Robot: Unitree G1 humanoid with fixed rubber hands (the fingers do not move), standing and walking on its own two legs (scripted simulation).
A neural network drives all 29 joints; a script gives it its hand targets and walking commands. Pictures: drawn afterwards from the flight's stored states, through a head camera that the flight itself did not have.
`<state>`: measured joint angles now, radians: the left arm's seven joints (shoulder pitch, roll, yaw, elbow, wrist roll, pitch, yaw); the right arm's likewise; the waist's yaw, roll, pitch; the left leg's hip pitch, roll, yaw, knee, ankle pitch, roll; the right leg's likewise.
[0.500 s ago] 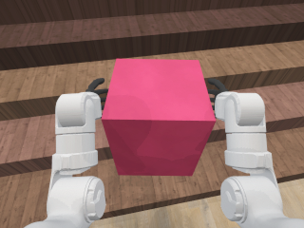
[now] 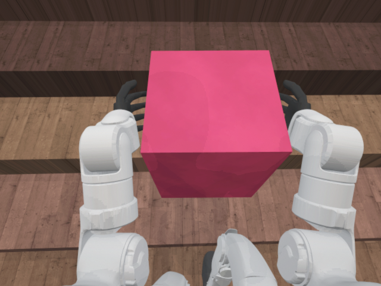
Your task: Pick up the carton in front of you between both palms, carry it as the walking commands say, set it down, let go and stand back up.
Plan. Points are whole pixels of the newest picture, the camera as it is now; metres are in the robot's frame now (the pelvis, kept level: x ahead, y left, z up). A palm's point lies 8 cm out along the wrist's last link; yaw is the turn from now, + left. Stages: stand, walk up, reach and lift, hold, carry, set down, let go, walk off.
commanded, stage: carry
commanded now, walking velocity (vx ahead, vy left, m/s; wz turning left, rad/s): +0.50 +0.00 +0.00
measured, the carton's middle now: (208, 134) +0.41 +0.01 +0.03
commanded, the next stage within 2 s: none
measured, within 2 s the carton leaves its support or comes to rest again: neither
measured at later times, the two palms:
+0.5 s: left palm out of the picture +0.77 +0.08 +0.45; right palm out of the picture +0.72 -0.21 +0.43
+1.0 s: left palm out of the picture +1.01 +0.09 +0.53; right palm out of the picture +1.07 -0.21 +0.53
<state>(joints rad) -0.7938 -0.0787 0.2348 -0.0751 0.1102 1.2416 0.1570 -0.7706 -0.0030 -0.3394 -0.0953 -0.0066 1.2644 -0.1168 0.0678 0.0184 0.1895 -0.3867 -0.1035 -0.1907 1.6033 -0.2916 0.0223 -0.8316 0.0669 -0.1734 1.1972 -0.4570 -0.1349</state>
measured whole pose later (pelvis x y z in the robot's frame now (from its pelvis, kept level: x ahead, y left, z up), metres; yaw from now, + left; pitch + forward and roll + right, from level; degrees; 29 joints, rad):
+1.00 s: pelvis +0.66 -0.12 +0.40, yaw +2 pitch +3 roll +0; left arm -0.87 0.01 0.24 0.17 0.00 1.30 0.18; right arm -0.89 0.00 -0.37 0.13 -0.13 1.35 -0.10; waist 0.15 0.01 0.08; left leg -0.89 -0.01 0.03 1.71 -0.23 0.12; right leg -0.43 0.01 -0.20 0.62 -0.25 -0.12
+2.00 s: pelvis +1.25 -0.18 +0.69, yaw +2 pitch +3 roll -2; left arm -0.92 0.02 0.23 0.16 0.01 1.35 0.17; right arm -0.92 -0.02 -0.37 0.11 -0.12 1.40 -0.09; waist 0.14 0.01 0.05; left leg -0.86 -0.01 0.01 1.73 -0.27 0.12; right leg -0.43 0.00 -0.19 0.65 -0.27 -0.08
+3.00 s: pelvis +1.84 -0.12 +0.87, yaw +1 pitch +5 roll +1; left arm -0.83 0.01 0.25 0.30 0.08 1.34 0.12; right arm -0.86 -0.04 -0.26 0.33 -0.08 1.36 -0.12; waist 0.03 0.01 -0.10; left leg -0.60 0.04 0.04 1.11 -0.34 0.00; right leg -0.34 -0.01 -0.14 0.46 -0.20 -0.07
